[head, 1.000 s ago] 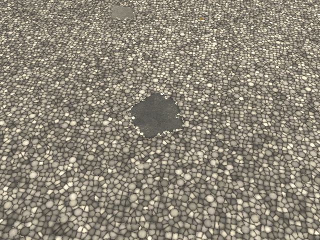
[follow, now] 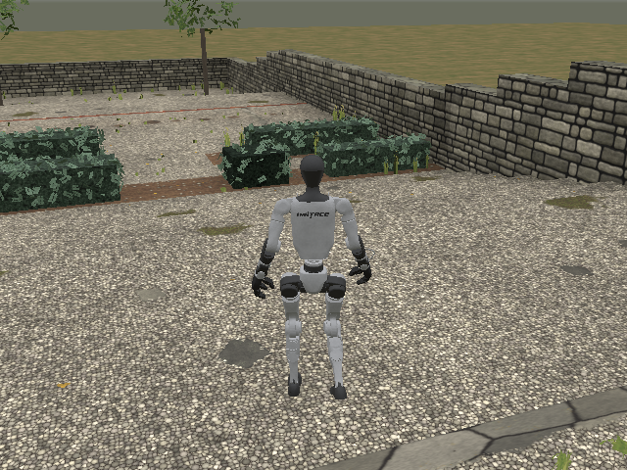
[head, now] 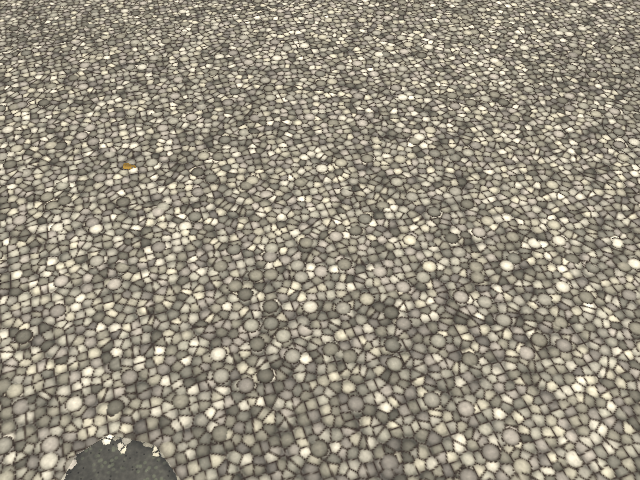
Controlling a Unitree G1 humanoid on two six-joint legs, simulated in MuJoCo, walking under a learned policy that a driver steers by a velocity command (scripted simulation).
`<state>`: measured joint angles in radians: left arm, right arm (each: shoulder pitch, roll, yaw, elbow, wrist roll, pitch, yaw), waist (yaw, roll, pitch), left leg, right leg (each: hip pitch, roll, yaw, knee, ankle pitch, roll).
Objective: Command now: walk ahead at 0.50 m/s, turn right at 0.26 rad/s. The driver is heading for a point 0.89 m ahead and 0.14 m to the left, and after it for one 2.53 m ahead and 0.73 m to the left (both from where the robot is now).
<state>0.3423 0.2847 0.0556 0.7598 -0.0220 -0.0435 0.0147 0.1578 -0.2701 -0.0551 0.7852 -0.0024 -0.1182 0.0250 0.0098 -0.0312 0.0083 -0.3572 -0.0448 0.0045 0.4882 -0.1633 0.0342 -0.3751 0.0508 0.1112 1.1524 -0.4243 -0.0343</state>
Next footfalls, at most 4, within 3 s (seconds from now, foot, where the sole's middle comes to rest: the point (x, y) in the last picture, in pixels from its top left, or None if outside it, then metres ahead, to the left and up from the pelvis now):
0.38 right None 0.36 -0.15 -0.77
0.94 left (284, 410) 0.64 0.10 -0.77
1.40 right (322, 284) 0.97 0.02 -0.77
1.78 left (239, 338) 0.81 0.22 -0.77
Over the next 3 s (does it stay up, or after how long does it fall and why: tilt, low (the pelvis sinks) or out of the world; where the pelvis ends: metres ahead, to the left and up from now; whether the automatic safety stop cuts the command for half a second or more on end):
stays up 0.85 0.12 0.01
